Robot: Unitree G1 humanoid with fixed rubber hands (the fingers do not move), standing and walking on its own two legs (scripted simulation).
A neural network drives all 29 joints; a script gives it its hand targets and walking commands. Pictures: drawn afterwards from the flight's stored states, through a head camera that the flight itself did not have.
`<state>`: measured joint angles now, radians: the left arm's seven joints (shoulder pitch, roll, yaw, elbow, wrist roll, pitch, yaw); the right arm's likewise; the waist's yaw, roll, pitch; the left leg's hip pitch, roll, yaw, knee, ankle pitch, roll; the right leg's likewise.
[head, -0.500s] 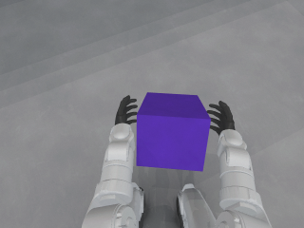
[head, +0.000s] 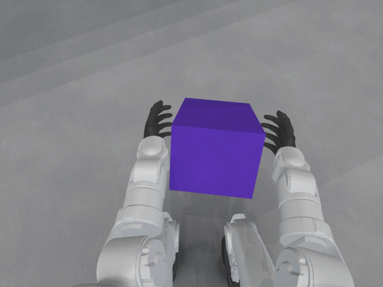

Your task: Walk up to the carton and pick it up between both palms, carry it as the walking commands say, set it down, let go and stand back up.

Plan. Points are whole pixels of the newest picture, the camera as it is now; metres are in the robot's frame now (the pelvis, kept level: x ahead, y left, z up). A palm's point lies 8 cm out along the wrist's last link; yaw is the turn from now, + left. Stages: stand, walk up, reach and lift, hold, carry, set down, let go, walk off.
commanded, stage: set down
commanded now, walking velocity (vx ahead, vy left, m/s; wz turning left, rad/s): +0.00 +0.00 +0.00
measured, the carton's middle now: (214, 141) +0.45 -0.04 -0.18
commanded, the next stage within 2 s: none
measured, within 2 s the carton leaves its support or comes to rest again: neither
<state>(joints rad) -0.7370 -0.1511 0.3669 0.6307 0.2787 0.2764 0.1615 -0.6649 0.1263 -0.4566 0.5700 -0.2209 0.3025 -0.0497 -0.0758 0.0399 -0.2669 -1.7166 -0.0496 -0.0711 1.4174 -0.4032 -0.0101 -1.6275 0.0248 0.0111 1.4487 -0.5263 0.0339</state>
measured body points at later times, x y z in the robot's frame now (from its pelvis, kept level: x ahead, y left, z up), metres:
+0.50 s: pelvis -0.02 +0.00 -0.07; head +0.23 +0.01 +0.30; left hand +0.46 +0.10 -0.16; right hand +0.42 -0.18 -0.16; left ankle +0.10 +0.11 -0.55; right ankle +0.06 -0.13 -0.55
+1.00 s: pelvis -0.04 -0.01 -0.13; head +0.26 -0.01 +0.20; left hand +0.48 +0.09 -0.25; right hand +0.44 -0.19 -0.25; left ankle +0.10 +0.11 -0.55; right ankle +0.06 -0.13 -0.55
